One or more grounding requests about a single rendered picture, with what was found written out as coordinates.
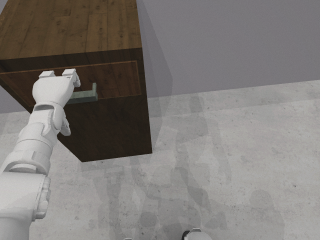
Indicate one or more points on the drawer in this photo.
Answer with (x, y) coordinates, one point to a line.
(112, 79)

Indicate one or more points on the handle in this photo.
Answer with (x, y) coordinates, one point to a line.
(84, 96)

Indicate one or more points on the left robot forearm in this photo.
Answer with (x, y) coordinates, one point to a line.
(34, 147)

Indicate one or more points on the right robot shin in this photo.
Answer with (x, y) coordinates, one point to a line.
(195, 230)

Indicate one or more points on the cabinet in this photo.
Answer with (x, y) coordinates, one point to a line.
(43, 34)

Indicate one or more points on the robot left upper arm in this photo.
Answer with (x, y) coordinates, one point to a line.
(24, 197)

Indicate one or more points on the robot left hand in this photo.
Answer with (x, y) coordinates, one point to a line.
(56, 89)

